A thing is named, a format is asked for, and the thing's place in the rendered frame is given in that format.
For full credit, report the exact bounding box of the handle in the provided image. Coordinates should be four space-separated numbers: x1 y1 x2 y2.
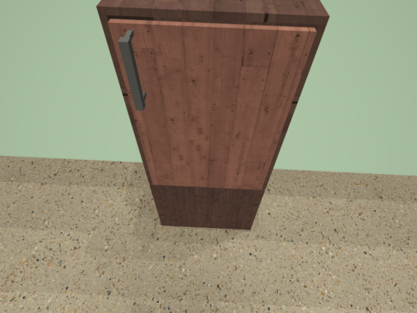
118 30 147 111

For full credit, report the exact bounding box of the cupboard door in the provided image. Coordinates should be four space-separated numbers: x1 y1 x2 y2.
108 19 317 190

